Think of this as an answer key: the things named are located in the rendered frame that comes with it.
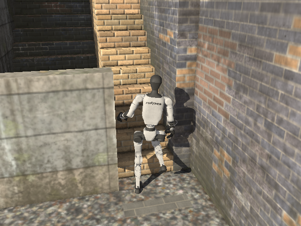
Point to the stairs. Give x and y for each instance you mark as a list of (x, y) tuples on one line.
[(121, 44)]

